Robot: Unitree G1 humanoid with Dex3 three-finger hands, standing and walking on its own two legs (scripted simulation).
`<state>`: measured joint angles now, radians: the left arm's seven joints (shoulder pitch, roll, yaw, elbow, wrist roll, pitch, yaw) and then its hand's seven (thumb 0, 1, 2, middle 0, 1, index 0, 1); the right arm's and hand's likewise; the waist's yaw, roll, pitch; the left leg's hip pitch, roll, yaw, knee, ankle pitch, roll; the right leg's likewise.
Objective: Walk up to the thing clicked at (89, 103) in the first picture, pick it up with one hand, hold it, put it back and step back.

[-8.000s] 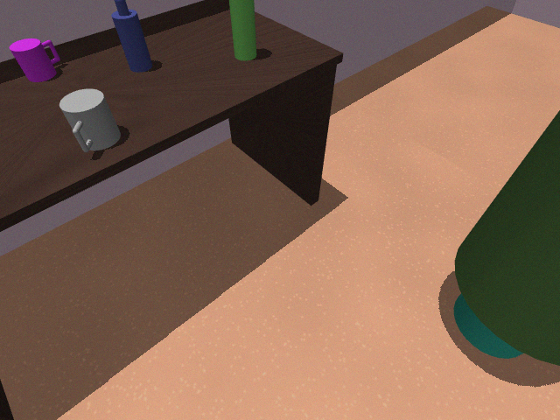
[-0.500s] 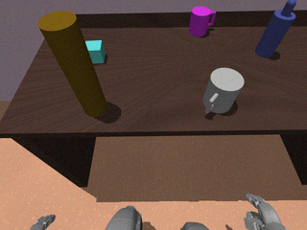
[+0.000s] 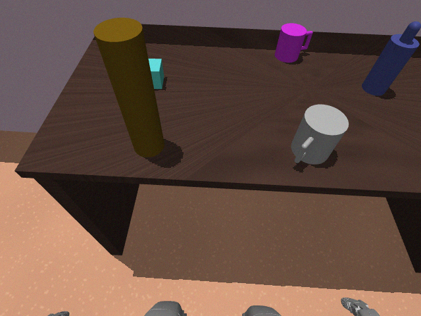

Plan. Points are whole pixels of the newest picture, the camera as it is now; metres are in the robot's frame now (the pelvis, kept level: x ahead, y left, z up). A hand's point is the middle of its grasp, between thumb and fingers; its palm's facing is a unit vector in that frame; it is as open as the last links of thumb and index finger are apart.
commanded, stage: walk up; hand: right
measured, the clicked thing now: (313, 139) +0.47 -0.21 +0.03
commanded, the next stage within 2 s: stand in 1.18 s
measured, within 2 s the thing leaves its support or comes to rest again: neither
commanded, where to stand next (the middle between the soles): +0.06 +0.00 m, yaw -2 degrees
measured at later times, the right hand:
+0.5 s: hand out of the picture +0.07 -0.24 -0.13, palm faces -0.03 +0.95 -0.32, open 7.4 cm
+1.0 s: hand out of the picture +0.09 -0.25 -0.13, palm faces -0.02 +0.95 -0.32, open 7.4 cm
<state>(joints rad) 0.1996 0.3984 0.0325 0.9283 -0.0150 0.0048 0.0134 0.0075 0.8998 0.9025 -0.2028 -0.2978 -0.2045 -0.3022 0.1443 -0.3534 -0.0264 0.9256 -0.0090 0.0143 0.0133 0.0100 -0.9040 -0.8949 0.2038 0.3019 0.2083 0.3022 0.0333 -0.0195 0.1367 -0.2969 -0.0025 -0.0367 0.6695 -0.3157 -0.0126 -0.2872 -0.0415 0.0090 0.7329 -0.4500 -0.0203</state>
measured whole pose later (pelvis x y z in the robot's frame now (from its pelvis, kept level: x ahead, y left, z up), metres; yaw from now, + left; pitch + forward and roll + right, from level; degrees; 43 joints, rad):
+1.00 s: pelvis +0.00 +0.00 +0.03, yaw +0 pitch -2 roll +0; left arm 0.09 0.34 0.02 1.14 0.00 -0.01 -0.01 0.01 0.90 0.90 -0.20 -0.30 -0.21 -0.30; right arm 0.07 -0.35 -0.02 1.13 0.00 0.01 0.02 0.01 -0.91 -0.90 0.20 0.30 0.21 0.30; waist 0.01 0.01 0.07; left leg -0.17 0.01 -0.05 0.36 -0.15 -0.02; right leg -0.13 -0.03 -0.01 0.36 -0.18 0.03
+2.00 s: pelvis +0.02 -0.01 +0.03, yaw +0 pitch -2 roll +0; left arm 0.11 0.35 0.00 1.13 0.00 -0.01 -0.01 0.01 0.90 0.90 -0.20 -0.30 -0.21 -0.30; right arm 0.10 -0.36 0.00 1.13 0.00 0.00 0.01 0.01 -0.91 -0.90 0.20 0.30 0.21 0.30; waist 0.00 0.01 0.06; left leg -0.13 0.02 -0.05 0.34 -0.17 -0.04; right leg -0.10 -0.02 -0.01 0.34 -0.20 0.02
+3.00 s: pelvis +0.03 -0.01 +0.03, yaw +0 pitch -2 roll +0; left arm 0.12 0.35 0.01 1.12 0.00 0.00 0.00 0.01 0.90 0.90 -0.20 -0.30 -0.21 -0.30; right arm 0.11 -0.36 0.00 1.12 -0.01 0.00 0.01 0.01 -0.91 -0.90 0.20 0.30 0.21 0.30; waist 0.01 0.01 0.06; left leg -0.12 0.02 -0.04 0.33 -0.19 -0.03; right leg -0.09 -0.02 -0.01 0.34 -0.22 0.02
